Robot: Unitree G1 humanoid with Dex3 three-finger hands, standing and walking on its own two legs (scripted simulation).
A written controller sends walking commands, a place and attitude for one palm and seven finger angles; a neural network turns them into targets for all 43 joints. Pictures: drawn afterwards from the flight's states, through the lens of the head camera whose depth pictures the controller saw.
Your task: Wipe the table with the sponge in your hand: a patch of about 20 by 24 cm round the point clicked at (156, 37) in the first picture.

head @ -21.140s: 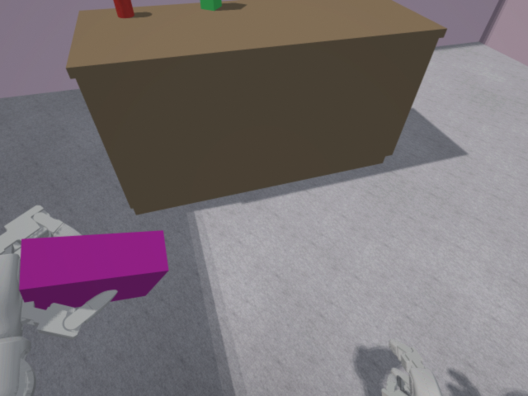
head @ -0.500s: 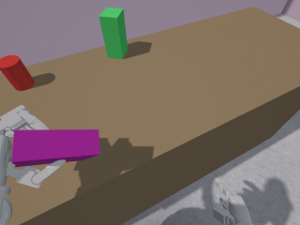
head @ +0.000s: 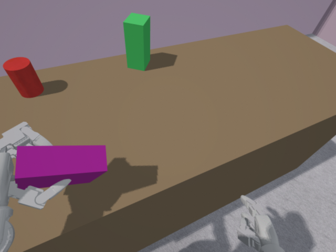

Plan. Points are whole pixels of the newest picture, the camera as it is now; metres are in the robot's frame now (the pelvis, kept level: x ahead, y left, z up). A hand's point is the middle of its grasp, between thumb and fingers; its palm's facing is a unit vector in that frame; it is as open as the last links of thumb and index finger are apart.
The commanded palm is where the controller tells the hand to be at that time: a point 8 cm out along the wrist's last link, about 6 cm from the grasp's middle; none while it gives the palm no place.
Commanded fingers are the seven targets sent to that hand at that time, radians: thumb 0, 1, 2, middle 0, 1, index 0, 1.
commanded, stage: come to a stop and stand still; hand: left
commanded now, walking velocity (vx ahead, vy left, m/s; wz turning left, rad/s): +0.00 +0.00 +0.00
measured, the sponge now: (73, 167) +0.24 +0.21 +0.12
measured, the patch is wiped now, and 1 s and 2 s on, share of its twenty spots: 0.00 0.00 0.00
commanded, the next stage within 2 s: look again from close up in 0.40 s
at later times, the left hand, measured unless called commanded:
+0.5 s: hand (29, 168) +0.22 +0.26 +0.15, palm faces +0.36 -0.84 -0.40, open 9.1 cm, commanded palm +0.15 +0.30 +0.18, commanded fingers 0.00 0.10 1.30 -1.20 -1.60 -1.20 -1.60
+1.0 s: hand (22, 132) +0.26 +0.27 +0.19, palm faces +0.44 -0.75 -0.49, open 9.1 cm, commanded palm +0.17 +0.27 +0.18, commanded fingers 0.00 0.10 1.30 -1.20 -1.60 -1.20 -1.60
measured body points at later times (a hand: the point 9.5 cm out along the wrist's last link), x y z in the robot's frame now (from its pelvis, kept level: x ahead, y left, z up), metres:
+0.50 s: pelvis +0.00 +0.01 +0.00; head +0.03 +0.04 +0.45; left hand +0.19 +0.30 +0.17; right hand +0.18 -0.20 -0.07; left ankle +0.02 +0.06 -0.74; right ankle +0.00 -0.14 -0.74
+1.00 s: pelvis +0.00 -0.02 +0.00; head +0.02 -0.01 +0.45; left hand +0.23 +0.31 +0.22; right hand +0.20 -0.23 -0.08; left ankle +0.02 +0.06 -0.74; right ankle +0.00 -0.14 -0.74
